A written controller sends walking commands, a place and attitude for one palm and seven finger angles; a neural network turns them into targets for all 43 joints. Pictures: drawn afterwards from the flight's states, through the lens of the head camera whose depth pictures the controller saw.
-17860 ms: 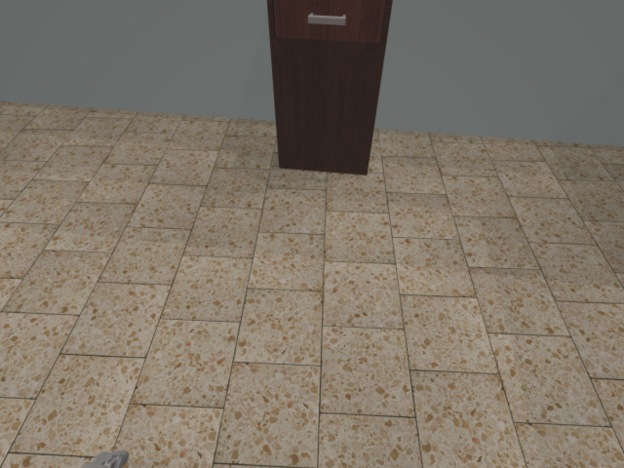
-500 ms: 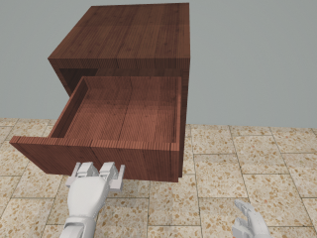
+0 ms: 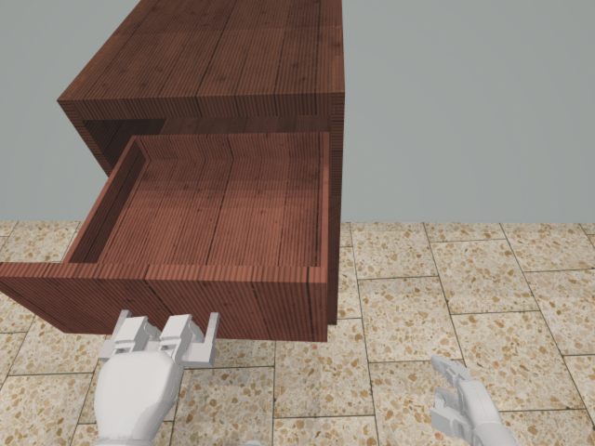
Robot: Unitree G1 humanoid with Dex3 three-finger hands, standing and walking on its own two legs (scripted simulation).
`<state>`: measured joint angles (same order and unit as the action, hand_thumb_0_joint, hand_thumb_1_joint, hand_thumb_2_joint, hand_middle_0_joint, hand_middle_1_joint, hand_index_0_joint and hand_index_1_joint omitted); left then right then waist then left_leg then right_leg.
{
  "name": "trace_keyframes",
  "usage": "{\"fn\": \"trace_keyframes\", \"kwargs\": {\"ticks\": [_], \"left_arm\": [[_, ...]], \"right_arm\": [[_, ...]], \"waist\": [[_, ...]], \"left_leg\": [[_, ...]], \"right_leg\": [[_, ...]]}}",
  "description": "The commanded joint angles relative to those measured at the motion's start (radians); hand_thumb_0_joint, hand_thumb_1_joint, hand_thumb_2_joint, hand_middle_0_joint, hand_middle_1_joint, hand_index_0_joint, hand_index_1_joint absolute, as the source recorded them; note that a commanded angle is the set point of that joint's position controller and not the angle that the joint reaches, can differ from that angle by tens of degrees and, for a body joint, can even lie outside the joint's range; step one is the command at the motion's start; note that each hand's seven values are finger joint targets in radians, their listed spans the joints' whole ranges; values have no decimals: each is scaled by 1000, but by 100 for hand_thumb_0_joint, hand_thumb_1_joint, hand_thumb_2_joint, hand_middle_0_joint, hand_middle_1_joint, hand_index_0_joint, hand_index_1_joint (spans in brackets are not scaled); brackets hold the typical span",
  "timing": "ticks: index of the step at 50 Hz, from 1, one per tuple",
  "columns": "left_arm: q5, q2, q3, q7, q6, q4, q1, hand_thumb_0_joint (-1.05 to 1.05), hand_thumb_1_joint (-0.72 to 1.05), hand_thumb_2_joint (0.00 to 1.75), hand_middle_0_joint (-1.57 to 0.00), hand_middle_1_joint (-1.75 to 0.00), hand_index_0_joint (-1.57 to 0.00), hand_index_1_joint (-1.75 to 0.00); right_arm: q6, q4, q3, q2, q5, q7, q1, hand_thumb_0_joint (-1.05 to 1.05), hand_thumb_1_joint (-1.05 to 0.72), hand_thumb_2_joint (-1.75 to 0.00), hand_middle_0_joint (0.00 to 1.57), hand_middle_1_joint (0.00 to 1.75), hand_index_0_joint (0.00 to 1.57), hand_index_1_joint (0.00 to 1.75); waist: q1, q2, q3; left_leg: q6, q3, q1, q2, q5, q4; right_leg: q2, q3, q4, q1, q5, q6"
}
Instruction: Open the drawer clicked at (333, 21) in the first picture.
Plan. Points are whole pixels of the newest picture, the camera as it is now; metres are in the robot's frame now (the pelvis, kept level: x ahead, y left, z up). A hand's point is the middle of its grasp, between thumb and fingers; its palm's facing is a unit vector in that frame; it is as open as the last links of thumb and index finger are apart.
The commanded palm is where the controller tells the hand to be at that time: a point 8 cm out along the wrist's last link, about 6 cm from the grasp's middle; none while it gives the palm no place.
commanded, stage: open the thumb to release the handle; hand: left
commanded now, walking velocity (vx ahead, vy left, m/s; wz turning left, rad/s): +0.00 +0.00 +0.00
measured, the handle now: (163, 336) +0.25 +0.19 +0.03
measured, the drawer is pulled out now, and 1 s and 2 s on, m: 0.30 0.30 0.30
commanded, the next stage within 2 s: lift the hand off the handle in 0.46 s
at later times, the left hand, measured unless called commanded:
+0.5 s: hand (155, 384) +0.20 +0.20 +0.01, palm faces +0.05 -0.14 -0.99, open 12.6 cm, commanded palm +0.17 +0.19 +0.06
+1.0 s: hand (163, 371) +0.21 +0.19 +0.02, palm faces +0.04 -0.14 -0.99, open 13.5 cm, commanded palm +0.18 +0.18 +0.09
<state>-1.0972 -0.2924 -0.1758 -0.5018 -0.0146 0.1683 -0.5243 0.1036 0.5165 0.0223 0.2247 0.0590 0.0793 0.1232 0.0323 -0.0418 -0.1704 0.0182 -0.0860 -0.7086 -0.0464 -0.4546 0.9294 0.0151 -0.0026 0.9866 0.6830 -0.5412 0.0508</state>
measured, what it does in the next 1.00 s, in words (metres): stands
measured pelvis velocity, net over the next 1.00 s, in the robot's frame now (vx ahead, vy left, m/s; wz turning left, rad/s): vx -0.03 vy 0.01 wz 0.04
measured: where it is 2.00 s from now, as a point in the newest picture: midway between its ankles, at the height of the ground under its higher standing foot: outside the picture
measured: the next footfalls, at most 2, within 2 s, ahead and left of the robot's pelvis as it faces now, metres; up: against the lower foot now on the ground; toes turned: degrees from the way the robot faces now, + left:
none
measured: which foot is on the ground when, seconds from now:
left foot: down 0.00-1.00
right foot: down 0.00-1.00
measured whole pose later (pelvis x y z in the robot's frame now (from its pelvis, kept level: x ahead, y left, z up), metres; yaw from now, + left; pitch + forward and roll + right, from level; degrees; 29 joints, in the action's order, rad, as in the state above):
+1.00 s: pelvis -0.03 +0.01 +0.02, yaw +2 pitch +9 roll +1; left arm -1.08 -0.27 -0.28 -0.42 -0.13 -0.04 -0.22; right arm 0.13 0.59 0.02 0.21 0.03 0.00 0.13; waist 0.06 -0.06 -0.12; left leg 0.00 -0.04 -0.62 -0.02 -0.37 0.84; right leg 0.00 -0.04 0.87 0.57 -0.46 0.04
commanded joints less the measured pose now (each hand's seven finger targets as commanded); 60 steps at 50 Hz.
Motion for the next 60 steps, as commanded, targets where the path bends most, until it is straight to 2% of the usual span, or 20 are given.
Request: {"fn": "trace_keyframes", "kwargs": {"ticks": [1, 3, 6, 9, 12, 15, 18, 19, 22, 26, 27, 29, 32, 34, 37, 43, 48, 53, 57, 60], "left_arm": [[-2, -117, 129, -69, -35, 100, 44, 0, 69, 81, -38, -133, -38, -133], [28, -105, 102, -52, -59, 118, 78, 0, 55, 75, -38, -131, -38, -131], [47, -94, 69, -6, -74, 93, 64, 0, 34, 66, -36, -129, -36, -129], [33, -98, 45, 24, -52, 90, 113, 0, 13, 57, -35, -127, -35, -127], [20, -122, 75, 28, -27, 72, 114, 0, -8, 48, -33, -124, -33, -124], [13, -102, 53, 24, -18, 64, 180, 0, -29, 39, -32, -122, -32, -122], [10, -109, 72, 13, -22, 59, 179, 0, -50, 30, -30, -120, -30, -120], [10, -82, 36, 14, -25, 66, 218, 0, -50, 30, -30, -120, -30, -120], [11, -92, 47, 9, -34, 59, 215, 0, -50, 30, -30, -120, -30, -120], [3, -63, -3, 15, -48, 56, 269, 0, -50, 30, -30, -120, -30, -120], [1, -86, 22, 13, -53, 49, 288, 0, -50, 30, -30, -120, -30, -120], [1, -35, -35, 20, -60, 31, 277, 0, -50, 30, -30, -120, -30, -120], [-7, -92, 18, 18, -65, 20, 318, 0, -50, 30, -30, -120, -30, -120], [-10, -50, -26, 17, -68, 16, 340, 0, -50, 30, -30, -120, -30, -120], [-5, -68, -2, 15, -75, -1, 356, 0, -50, 30, -30, -120, -30, -120], [-14, -31, -58, 13, -91, -29, 491, 0, -50, 30, -30, -120, -30, -120], [15, -63, -42, 32, -102, 75, 487, 0, -50, 30, -30, -120, -30, -120], [29, -58, -51, 56, -100, 123, 447, 0, -50, 30, -30, -120, -30, -120], [26, -104, -4, 73, -115, 127, 429, 0, -50, 30, -30, -120, -30, -120], [31, -84, -32, 96, -125, 158, 446, 0, -50, 30, -30, -120, -30, -120]], "right_arm": [[-46, -137, 32, 81, -5, -32, -94, 0, -90, -90, 20, 30, 20, 30], [-44, -130, 32, 84, -12, -40, -102, 0, -90, -90, 20, 30, 20, 30], [-42, -124, 27, 84, -20, -60, -107, 0, -90, -90, 20, 30, 20, 30], [-44, -114, 20, 81, -17, -64, -105, 0, -90, -90, 20, 30, 20, 30], [-46, -113, 17, 80, -15, -65, -108, 0, -90, -90, 20, 30, 20, 30], [-43, -111, 19, 78, -10, -62, -108, 0, -90, -90, 20, 30, 20, 30], [-41, -115, 20, 76, -11, -63, -116, 0, -90, -90, 20, 30, 20, 30], [-39, -112, 24, 78, -12, -61, -114, 0, -90, -90, 20, 30, 20, 30], [-36, -119, 26, 78, -13, -61, -116, 0, -90, -90, 20, 30, 20, 30], [-30, -122, 24, 75, -16, -60, -123, 0, -90, -90, 20, 30, 20, 30], [-28, -118, 23, 79, -17, -62, -125, 0, -90, -90, 20, 30, 20, 30], [-29, -122, 23, 72, -20, -58, -122, 0, -90, -90, 20, 30, 20, 30], [-27, -115, 18, 77, -20, -67, -129, 0, -90, -90, 20, 30, 20, 30], [-26, -112, 18, 71, -20, -66, -126, 0, -90, -90, 20, 30, 20, 30], [-25, -108, 21, 76, -22, -69, -124, 0, -90, -90, 20, 30, 20, 30], [-21, -92, 21, 75, -21, -74, -122, 0, -90, -90, 20, 30, 20, 30], [-21, -104, 21, 71, -28, -83, -137, 0, -90, -90, 20, 30, 20, 30], [-23, -104, 16, 69, -30, -72, -145, 0, -90, -90, 20, 30, 20, 30], [-21, -99, 14, 72, -36, -72, -167, 0, -90, -90, 20, 30, 20, 30], [-22, -99, 10, 69, -39, -67, -176, 0, -90, -90, 20, 30, 20, 30]], "waist": [[21, 88, -201], [16, 99, -222], [12, 130, -181], [10, 120, -151], [24, 90, -142], [13, 84, -122], [25, 60, -143], [10, 49, -132], [15, 59, -150], [10, 47, -122], [9, 56, -134], [6, 74, -118], [14, 69, -129], [10, 44, -122], [12, 57, -137], [-3, 56, -134], [17, 39, -181], [19, 54, -142], [35, 57, -112], [36, 49, -99]], "left_leg": [[-37, 59, 193, 83, 333, -38], [-39, 56, 212, 84, 347, -53], [-47, 52, 200, 85, 342, -79], [-49, 55, 220, 82, 340, -94], [-44, 55, 225, 82, 318, -103], [-44, 58, 227, 81, 279, -104], [-42, 58, 232, 80, 278, -111], [-44, 61, 242, 78, 280, -109], [-45, 66, 251, 74, 292, -111], [-47, 69, 253, 72, 259, -123], [-45, 70, 255, 71, 257, -125], [-48, 72, 252, 70, 254, -129], [-45, 71, 247, 72, 238, -136], [-46, 72, 257, 71, 235, -140], [-45, 75, 263, 69, 253, -143], [-47, 78, 281, 66, 221, -158], [-52, 73, 328, 70, 263, -183], [-52, 74, 356, 66, 299, -208], [-47, 68, 368, 66, 289, -240], [-50, 64, 392, 68, 290, -258]], "right_leg": [[12, 59, -157, -104, 619, -13], [3, 62, -173, -142, 663, -19], [-4, 37, -200, -190, 702, -36], [-3, 34, -215, -165, 648, -32], [3, 36, -226, -156, 577, -23], [1, 32, -238, -112, 487, -21], [7, 24, -233, -122, 468, -16], [6, 19, -236, -103, 459, -15], [13, 10, -232, -110, 449, -12], [12, -3, -242, -81, 379, -12], [15, 3, -245, -89, 371, -9], [14, -5, -246, -83, 364, -11], [15, 6, -255, -100, 351, -10], [15, -6, -252, -87, 334, -8], [19, -5, -253, -103, 354, -6], [16, -9, -268, -76, 290, -7], [11, -4, -288, -150, 333, -7], [10, -5, -308, -171, 364, -8], [13, 7, -342, -208, 350, -8], [10, 6, -359, -220, 347, -12]]}}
